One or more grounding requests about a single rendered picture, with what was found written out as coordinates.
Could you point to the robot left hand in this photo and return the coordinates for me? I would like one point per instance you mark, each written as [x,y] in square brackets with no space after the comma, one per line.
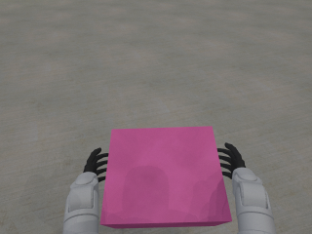
[92,164]

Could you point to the right robot forearm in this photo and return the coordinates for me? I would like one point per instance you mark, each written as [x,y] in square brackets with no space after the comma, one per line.
[252,202]

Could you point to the left robot forearm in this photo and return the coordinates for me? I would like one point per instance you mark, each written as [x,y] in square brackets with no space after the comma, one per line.
[81,213]

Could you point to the carton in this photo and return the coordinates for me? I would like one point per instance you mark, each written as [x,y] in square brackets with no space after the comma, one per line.
[164,177]

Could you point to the robot right hand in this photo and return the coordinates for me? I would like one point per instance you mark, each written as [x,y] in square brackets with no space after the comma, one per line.
[235,159]

